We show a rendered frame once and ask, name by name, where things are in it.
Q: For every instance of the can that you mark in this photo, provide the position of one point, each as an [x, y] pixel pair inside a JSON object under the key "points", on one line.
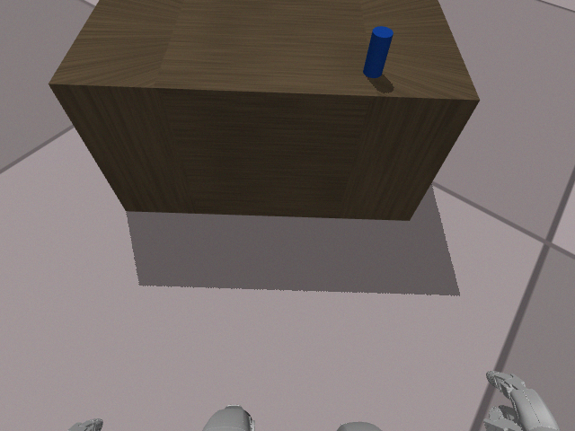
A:
{"points": [[377, 51]]}

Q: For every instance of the right robot hand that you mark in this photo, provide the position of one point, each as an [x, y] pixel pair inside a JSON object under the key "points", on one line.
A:
{"points": [[529, 409]]}

